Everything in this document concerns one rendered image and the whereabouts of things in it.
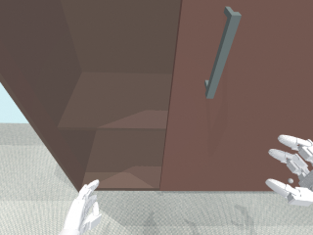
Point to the wardrobe door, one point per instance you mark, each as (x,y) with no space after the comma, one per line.
(265,90)

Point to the handle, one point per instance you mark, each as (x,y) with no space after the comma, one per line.
(230,29)

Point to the robot left hand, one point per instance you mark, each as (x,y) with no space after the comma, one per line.
(76,215)

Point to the robot right hand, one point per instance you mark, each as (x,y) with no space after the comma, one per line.
(298,196)

